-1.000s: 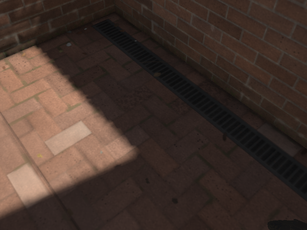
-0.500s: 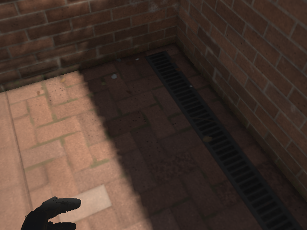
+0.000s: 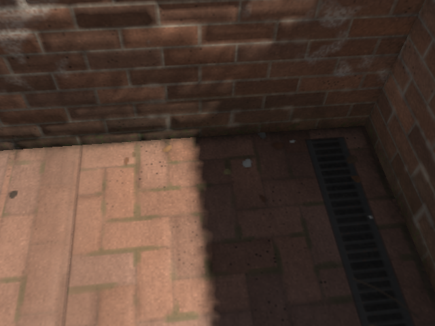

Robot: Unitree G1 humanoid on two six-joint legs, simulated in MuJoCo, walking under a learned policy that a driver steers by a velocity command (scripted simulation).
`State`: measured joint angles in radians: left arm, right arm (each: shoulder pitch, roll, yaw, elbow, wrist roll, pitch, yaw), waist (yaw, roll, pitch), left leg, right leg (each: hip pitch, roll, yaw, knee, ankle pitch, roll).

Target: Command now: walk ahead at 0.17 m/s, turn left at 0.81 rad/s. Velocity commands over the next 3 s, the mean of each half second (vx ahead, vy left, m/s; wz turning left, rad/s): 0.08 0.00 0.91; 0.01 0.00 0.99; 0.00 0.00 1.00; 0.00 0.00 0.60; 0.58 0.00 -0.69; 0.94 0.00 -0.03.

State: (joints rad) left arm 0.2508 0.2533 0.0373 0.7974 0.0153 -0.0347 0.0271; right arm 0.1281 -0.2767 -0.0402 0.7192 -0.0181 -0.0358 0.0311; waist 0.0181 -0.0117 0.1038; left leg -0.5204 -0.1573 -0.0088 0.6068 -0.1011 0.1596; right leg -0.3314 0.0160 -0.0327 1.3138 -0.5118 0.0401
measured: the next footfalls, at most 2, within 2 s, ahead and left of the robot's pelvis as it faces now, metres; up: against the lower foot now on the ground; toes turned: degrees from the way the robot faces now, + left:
right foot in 0.48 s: +0.21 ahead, -0.13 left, +0.00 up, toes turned +36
left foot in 0.96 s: +0.04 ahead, +0.04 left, +0.00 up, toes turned +57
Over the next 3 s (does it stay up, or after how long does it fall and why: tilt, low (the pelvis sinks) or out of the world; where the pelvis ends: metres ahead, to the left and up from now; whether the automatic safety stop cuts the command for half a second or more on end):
stays up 0.38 0.59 0.01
